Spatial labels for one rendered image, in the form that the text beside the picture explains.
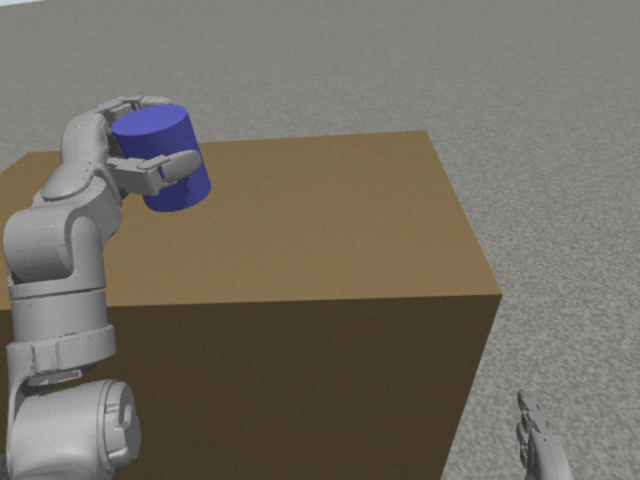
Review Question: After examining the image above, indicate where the left robot arm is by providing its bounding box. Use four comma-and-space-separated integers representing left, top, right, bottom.
2, 159, 141, 480

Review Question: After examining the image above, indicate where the left robot hand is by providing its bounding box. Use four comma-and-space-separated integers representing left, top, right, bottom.
61, 96, 202, 200

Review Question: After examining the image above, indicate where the can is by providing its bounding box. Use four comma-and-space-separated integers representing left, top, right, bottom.
111, 105, 211, 212

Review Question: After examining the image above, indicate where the right robot hand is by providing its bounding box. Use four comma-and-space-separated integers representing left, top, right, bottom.
516, 389, 574, 480

